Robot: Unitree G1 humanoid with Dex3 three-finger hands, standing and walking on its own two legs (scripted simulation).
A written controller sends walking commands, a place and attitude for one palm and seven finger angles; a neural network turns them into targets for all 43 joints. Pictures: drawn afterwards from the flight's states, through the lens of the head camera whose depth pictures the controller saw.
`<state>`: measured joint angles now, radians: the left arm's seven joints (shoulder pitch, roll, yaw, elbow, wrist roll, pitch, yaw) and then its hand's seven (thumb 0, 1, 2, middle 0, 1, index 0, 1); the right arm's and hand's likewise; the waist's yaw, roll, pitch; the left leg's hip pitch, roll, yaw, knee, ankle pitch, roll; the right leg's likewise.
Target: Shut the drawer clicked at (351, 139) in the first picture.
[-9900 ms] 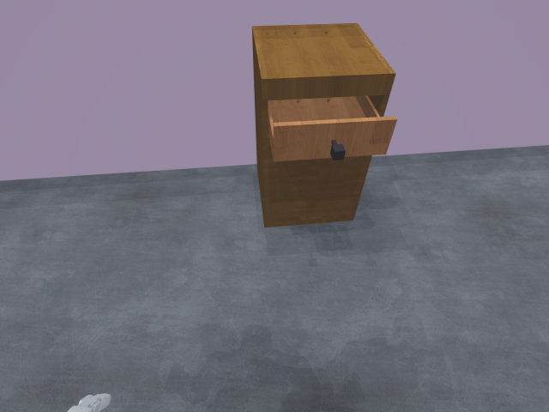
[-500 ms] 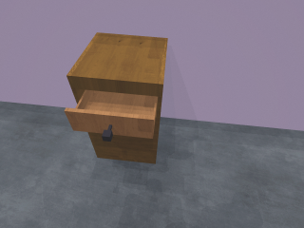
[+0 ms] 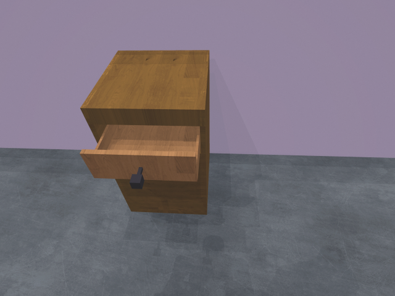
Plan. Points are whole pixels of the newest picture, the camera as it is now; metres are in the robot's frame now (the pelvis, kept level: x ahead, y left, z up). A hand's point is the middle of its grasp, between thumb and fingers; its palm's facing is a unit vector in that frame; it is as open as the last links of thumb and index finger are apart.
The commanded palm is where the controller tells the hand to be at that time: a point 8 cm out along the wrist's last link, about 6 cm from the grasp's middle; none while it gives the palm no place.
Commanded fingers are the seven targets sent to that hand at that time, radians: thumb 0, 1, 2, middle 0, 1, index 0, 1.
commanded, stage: look again from close up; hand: left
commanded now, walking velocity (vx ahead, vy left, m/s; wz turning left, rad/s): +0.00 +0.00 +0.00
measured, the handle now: (138, 177) +0.51 +0.24 -0.17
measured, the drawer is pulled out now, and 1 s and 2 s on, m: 0.14 0.14 0.14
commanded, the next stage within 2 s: shuffle to correct the standing spot in 0.14 s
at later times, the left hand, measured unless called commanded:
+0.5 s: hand out of the picture +0.00 +0.15 -0.18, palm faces +0.07 -0.98 -0.18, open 7.3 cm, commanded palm none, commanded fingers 0.00 0.90 0.90 -0.20 -0.30 -0.20 -0.30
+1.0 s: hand out of the picture +0.06 +0.21 -0.19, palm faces +0.06 -0.98 -0.20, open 7.4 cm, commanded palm none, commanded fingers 0.00 0.90 0.90 -0.20 -0.30 -0.20 -0.30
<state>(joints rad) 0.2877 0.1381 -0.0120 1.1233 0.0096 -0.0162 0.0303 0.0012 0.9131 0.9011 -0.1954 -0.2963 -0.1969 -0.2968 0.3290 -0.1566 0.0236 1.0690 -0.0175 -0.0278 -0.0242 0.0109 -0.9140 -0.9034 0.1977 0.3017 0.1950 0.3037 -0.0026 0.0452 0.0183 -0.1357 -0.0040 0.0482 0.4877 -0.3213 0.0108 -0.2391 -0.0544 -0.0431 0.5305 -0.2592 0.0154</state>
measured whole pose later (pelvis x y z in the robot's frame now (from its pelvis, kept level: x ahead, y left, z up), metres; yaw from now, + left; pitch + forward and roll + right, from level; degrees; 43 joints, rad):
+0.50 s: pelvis +0.02 -0.02 +0.00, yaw +1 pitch -1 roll +0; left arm 0.32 0.12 0.02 1.10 0.02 -0.01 0.02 0.00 0.91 0.90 -0.20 -0.30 -0.20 -0.30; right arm 0.35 -0.17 0.01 1.10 -0.03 0.00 -0.01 0.00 -0.91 -0.90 0.20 0.30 0.19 0.30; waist 0.01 0.03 0.03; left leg -0.17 0.04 0.03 0.55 -0.38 0.00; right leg -0.24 -0.02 -0.07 0.55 -0.30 -0.02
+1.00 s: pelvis +0.07 +0.03 -0.01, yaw +0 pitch -1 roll +2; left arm 0.28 0.16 0.04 1.09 0.02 0.03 0.03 0.00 0.91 0.90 -0.20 -0.30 -0.20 -0.30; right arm 0.25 -0.15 -0.01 1.04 -0.03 -0.03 -0.03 0.02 -0.93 -0.90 0.20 0.30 0.20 0.30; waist 0.02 -0.04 0.06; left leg -0.28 0.01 0.08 0.59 -0.29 0.00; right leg -0.27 -0.07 -0.03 0.81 -0.53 0.00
